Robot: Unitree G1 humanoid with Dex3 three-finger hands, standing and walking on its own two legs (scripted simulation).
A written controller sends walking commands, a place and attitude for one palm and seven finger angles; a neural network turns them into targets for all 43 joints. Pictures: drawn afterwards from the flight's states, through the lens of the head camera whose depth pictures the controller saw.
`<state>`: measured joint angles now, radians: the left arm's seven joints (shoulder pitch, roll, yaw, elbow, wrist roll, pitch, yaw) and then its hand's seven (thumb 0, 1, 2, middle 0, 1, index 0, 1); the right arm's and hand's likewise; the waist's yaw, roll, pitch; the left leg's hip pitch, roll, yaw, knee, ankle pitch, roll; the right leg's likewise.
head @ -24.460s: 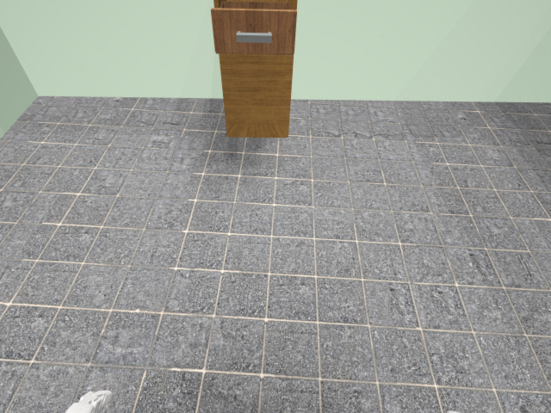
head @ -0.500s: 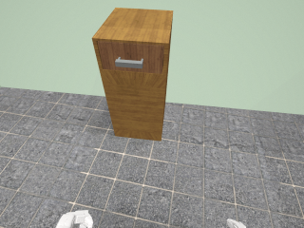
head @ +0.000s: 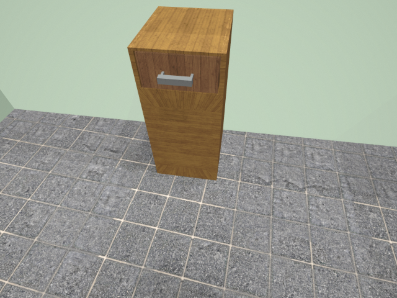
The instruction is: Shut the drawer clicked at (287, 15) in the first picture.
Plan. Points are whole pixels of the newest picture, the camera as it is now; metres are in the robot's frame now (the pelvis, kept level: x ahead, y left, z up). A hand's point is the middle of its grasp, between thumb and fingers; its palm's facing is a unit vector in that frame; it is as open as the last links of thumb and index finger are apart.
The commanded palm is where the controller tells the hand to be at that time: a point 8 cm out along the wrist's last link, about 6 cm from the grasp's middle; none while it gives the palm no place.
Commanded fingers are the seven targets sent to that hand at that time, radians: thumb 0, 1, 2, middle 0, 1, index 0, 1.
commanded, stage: let the arm hang, fingers relaxed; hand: left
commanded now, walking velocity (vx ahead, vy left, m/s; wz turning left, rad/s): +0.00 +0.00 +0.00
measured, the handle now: (176, 77) +0.89 +0.15 -0.05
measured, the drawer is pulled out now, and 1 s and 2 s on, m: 0.00 0.00 0.00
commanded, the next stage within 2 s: look to check the result in 0.38 s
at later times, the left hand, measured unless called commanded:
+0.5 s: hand out of the picture +0.00 +0.16 -0.18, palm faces +0.06 -0.98 -0.17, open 7.4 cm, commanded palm none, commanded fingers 0.00 0.90 0.90 -0.20 -0.30 -0.20 -0.30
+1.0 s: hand out of the picture +0.02 +0.16 -0.17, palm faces +0.06 -0.98 -0.18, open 7.4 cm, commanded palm none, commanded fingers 0.00 0.90 0.90 -0.20 -0.30 -0.20 -0.30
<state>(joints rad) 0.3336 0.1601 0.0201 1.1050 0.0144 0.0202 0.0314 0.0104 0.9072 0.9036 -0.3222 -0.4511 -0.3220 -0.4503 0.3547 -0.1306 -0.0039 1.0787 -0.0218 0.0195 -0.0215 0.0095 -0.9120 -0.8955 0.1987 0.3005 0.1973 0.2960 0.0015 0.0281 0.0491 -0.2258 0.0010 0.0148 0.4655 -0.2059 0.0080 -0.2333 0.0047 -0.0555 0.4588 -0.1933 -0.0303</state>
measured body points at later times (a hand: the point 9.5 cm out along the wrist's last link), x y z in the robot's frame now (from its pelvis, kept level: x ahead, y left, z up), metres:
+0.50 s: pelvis +0.01 +0.00 +0.00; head +0.02 +0.00 +0.45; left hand -0.01 +0.21 -0.16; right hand -0.03 -0.19 -0.16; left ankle +0.03 +0.12 -0.74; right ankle +0.04 -0.10 -0.74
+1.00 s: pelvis +0.03 +0.00 +0.00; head +0.04 -0.01 +0.45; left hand +0.01 +0.21 -0.16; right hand +0.01 -0.21 -0.16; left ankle +0.03 +0.12 -0.74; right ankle +0.04 -0.10 -0.74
